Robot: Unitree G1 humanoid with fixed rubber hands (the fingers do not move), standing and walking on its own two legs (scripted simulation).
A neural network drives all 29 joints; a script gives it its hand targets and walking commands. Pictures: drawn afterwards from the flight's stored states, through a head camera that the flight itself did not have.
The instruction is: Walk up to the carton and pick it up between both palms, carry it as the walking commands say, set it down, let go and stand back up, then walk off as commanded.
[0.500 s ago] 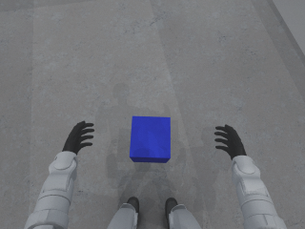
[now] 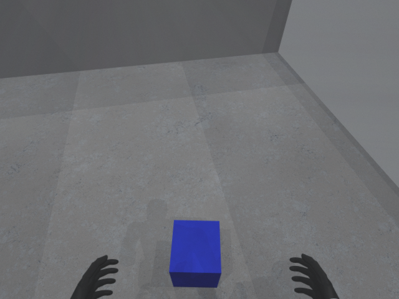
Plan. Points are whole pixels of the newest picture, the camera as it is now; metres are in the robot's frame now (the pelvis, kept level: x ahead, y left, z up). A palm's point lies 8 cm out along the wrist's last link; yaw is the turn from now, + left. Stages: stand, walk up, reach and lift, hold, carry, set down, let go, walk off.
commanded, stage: let go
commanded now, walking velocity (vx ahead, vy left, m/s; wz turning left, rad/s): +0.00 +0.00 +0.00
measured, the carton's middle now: (195, 254) +0.42 +0.02 -0.65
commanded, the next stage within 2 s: stand in 0.26 s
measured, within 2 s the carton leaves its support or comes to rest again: neither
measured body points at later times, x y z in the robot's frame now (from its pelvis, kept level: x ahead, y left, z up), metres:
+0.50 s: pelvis +0.01 +0.00 +0.00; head +0.01 +0.00 +0.45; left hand +0.15 +0.29 -0.09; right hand +0.16 -0.29 -0.09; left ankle -0.02 +0.12 -0.74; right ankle -0.02 -0.12 -0.74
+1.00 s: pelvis +0.01 +0.00 +0.00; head +0.01 +0.01 +0.45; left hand +0.13 +0.30 -0.11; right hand +0.14 -0.29 -0.10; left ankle -0.02 +0.12 -0.74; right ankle -0.02 -0.12 -0.74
